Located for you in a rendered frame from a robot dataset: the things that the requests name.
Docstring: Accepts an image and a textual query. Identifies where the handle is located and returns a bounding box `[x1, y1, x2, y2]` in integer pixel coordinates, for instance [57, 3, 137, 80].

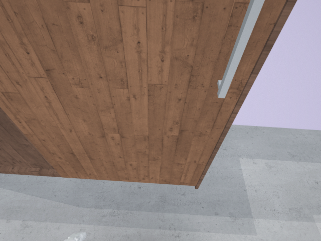
[217, 0, 265, 98]

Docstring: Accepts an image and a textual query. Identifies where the wardrobe door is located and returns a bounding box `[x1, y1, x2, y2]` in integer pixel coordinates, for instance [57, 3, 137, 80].
[0, 107, 54, 169]
[0, 0, 286, 186]

